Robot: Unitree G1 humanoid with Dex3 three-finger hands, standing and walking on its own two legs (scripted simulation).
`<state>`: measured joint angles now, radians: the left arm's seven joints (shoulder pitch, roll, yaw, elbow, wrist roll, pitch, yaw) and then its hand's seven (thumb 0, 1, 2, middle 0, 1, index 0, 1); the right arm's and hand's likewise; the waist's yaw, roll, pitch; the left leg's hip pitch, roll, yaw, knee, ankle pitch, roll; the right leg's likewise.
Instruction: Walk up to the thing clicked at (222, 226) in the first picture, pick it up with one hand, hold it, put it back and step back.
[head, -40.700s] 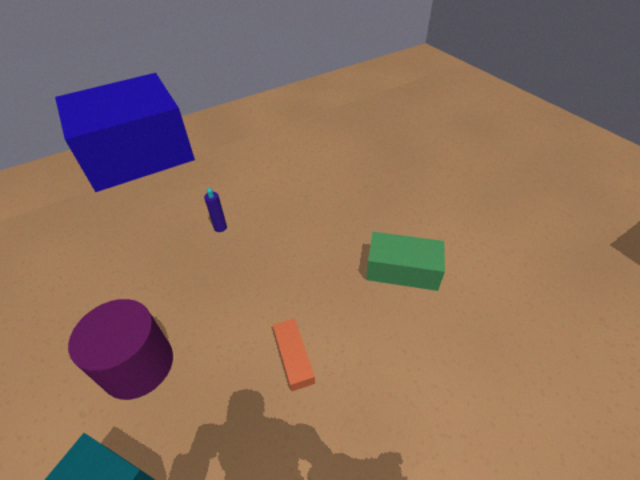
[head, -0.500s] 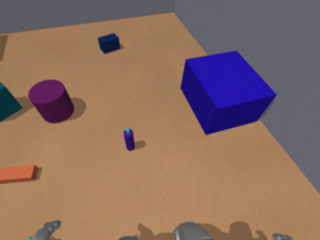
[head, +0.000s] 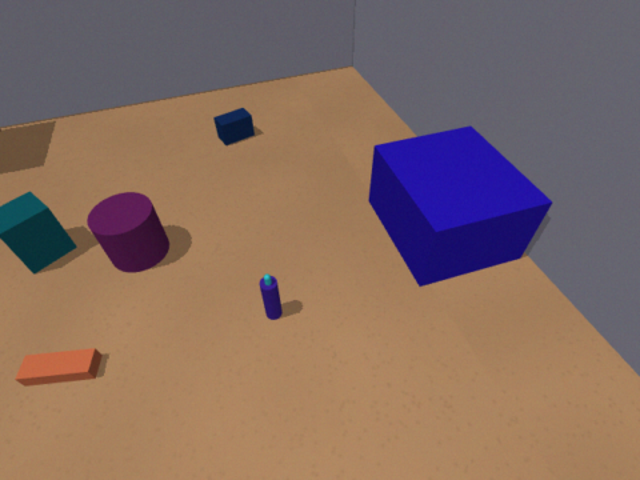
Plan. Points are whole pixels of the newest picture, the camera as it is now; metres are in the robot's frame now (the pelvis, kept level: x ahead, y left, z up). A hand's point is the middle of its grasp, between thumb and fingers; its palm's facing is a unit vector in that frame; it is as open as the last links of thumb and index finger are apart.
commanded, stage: walk up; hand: left
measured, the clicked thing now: (270, 295) +0.81 +0.22 -0.65
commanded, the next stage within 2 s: stand in 0.82 s
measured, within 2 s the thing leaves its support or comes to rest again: neither
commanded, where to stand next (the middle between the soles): +0.47 +0.02 m, yaw +0 degrees
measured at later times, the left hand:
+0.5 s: hand out of the picture +0.11 +0.28 -0.15, palm faces +0.05 -0.94 -0.35, open 7.4 cm
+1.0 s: hand out of the picture +0.11 +0.26 -0.14, palm faces +0.01 -0.94 -0.33, open 7.4 cm
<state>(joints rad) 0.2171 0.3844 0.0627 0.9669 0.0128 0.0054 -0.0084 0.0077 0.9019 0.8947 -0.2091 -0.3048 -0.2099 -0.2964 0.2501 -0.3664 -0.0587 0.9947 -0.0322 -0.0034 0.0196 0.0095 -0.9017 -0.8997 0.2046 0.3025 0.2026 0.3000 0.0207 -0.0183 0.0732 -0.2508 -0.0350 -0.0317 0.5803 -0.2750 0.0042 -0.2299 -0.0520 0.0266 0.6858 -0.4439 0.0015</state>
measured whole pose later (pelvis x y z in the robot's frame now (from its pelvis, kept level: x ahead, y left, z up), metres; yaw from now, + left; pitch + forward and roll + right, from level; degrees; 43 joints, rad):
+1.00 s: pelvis +0.03 +0.01 +0.02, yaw +1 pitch -3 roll +0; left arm 0.08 0.35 0.01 1.12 0.00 -0.02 0.00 0.01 0.90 0.89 -0.21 -0.30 -0.21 -0.30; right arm 0.03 -0.34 -0.02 1.11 -0.01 -0.01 0.01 0.01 -0.90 -0.90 0.21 0.30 0.20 0.30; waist 0.00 -0.01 0.08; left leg -0.14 0.01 0.01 0.37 -0.17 -0.01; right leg -0.06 -0.03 0.00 0.34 -0.23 0.03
